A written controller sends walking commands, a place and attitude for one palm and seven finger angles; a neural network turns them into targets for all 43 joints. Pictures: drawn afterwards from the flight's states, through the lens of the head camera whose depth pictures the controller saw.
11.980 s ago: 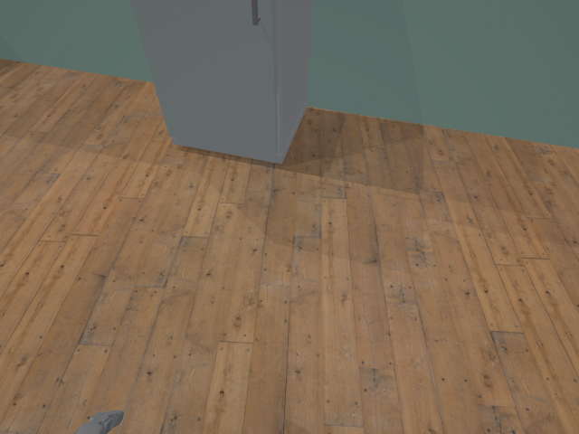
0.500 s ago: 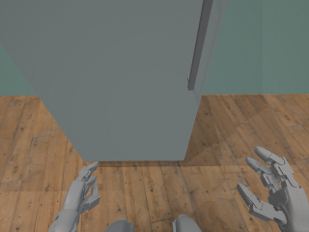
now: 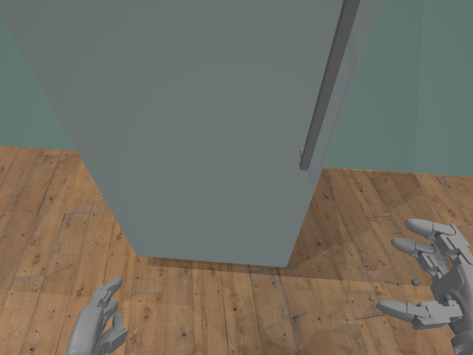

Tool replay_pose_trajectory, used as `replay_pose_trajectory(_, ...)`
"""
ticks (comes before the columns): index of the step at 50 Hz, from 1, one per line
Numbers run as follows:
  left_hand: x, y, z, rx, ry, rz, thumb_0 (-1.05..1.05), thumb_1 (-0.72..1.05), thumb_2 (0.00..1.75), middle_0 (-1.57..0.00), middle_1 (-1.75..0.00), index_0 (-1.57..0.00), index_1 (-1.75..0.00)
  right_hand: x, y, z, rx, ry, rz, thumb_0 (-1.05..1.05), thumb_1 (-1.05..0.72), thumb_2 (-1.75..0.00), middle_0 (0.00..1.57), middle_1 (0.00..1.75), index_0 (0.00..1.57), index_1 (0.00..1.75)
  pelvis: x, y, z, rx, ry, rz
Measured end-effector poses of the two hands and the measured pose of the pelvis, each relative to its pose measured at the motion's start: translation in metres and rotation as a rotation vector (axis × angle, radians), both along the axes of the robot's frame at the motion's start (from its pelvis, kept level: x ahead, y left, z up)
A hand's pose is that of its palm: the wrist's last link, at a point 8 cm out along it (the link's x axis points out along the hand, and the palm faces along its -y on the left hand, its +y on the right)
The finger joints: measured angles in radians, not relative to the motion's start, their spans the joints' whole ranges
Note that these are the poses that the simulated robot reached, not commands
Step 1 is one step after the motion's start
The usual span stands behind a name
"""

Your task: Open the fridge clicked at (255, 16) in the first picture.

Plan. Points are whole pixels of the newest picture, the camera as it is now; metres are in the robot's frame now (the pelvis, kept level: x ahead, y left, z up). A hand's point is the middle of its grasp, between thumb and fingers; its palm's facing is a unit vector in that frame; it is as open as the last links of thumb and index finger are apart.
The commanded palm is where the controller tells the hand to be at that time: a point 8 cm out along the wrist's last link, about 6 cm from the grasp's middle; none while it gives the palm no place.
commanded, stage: raise the hand to about handle height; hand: right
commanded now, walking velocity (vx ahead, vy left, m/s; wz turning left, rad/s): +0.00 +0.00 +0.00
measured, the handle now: (320, 97) +0.52 -0.13 +0.18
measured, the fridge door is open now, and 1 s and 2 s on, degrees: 0 0 0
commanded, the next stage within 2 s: move the hooked fingers beside the handle in 1.00 s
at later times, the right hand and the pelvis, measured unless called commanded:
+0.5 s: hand (467, 233) +0.26 -0.28 +0.15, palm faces +0.10 +0.99 -0.04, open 14.0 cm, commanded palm +0.24 -0.33 +0.16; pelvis +0.00 -0.01 +0.02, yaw +0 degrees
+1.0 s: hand (460, 231) +0.27 -0.28 +0.15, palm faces +0.10 +0.99 -0.02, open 14.0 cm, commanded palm +0.24 -0.32 +0.16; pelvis -0.01 +0.00 +0.03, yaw +0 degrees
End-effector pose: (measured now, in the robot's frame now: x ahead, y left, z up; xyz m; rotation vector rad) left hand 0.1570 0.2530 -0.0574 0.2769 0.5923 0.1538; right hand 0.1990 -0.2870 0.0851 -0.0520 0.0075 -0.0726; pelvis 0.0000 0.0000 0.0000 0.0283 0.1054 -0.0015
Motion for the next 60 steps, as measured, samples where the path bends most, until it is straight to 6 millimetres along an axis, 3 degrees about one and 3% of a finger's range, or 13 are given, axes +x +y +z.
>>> replay_pose_trajectory(12,0.027,-0.037,0.018,-0.058,-0.072,-0.084,0.01,0.90,0.90,-0.20,-0.30,-0.21,-0.30,0.017,-0.026,0.034,0.010,-0.026,-0.016,-0.01,0.43,-0.32,0.29,1.16,0.29,1.16,0.002,-0.004,0.013,0.001,-0.054,-0.006)
replay_pose_trajectory(19,0.021,-0.043,0.018,-0.066,-0.051,-0.088,0.01,0.90,0.90,-0.21,-0.30,-0.21,-0.30,0.028,-0.040,0.051,0.011,-0.030,-0.024,-0.01,0.49,-0.30,0.30,1.19,0.30,1.19,0.000,-0.006,0.018,-0.001,-0.081,-0.008)
replay_pose_trajectory(28,0.004,-0.031,0.019,-0.047,-0.021,-0.047,0.01,0.90,0.90,-0.21,-0.30,-0.21,-0.30,0.045,-0.052,0.071,0.016,-0.041,-0.026,-0.01,0.50,-0.30,0.30,1.20,0.30,1.20,-0.004,-0.006,0.024,-0.005,-0.101,-0.002)
replay_pose_trajectory(39,-0.006,-0.017,0.022,-0.029,-0.014,-0.013,0.01,0.90,0.90,-0.20,-0.30,-0.21,-0.30,0.045,-0.042,0.061,0.031,-0.016,-0.020,-0.01,0.50,-0.30,0.30,1.20,0.30,1.20,-0.004,-0.004,0.026,-0.009,-0.104,0.011)
replay_pose_trajectory(60,0.002,-0.022,0.022,-0.049,-0.043,-0.030,0.01,0.90,0.90,-0.20,-0.30,-0.21,-0.30,0.043,-0.034,0.067,0.030,-0.031,-0.025,-0.01,0.50,-0.30,0.30,1.20,0.30,1.20,-0.008,0.000,0.026,-0.011,-0.115,0.001)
